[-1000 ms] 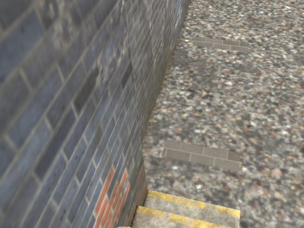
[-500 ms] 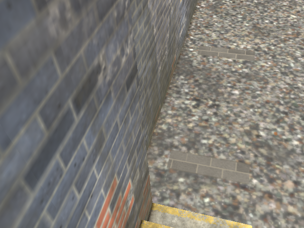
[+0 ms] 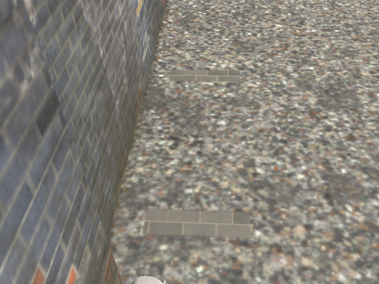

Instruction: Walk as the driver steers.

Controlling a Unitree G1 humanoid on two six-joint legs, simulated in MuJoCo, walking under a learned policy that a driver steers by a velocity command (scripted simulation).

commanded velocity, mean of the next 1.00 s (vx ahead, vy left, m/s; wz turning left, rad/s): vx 0.49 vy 0.00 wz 0.03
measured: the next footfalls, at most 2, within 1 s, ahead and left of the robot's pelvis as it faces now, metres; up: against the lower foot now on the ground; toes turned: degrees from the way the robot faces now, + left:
left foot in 0.42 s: +0.25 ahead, +0.17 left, -0.21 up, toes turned -8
right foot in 0.72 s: +0.48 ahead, -0.03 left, -0.43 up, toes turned -8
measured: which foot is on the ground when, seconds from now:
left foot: up 0.00-0.40, down 0.42-0.74, up 0.76-1.00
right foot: down 0.00-0.42, up 0.44-0.70, down 0.72-1.00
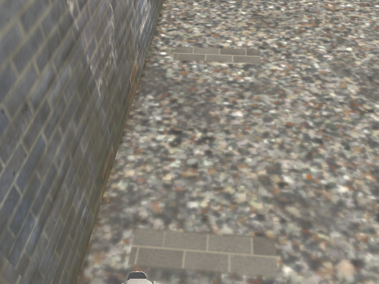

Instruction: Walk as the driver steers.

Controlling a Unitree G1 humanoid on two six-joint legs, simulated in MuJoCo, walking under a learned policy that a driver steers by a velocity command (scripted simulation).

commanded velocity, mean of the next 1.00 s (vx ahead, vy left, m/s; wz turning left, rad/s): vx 0.50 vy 0.00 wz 0.02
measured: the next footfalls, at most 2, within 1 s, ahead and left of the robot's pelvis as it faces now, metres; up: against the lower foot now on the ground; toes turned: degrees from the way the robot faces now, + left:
left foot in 0.30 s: +0.21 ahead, +0.16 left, -0.21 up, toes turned +19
right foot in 0.64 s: +0.59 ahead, -0.01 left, -0.43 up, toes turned +7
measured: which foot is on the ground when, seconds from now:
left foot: up 0.00-0.28, down 0.30-0.64, up 0.66-1.00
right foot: down 0.00-0.28, up 0.30-0.62, down 0.64-1.00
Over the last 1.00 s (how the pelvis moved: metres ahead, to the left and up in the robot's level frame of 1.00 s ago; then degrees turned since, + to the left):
0.50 0.04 -0.43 5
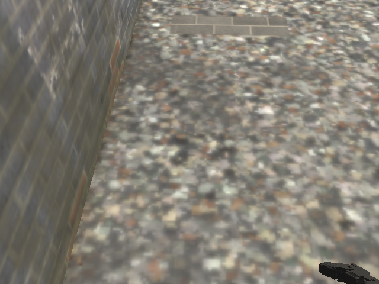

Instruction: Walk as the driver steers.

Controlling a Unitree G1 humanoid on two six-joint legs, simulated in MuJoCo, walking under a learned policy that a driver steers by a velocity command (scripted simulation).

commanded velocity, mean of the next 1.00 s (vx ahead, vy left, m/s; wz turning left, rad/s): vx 0.50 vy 0.00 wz -0.23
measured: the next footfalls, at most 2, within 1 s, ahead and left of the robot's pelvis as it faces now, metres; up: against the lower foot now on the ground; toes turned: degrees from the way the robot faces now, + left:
left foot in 0.02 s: +0.15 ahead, +0.14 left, +0.00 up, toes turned -3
right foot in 0.48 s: +0.40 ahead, -0.20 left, +0.00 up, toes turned -18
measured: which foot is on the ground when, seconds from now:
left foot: up 0.00-0.00, down 0.02-0.50, up 0.52-1.00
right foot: down 0.00-0.04, up 0.06-0.46, down 0.48-1.00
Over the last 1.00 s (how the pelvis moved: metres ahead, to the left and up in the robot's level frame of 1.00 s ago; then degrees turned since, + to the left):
0.60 0.09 -0.41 -4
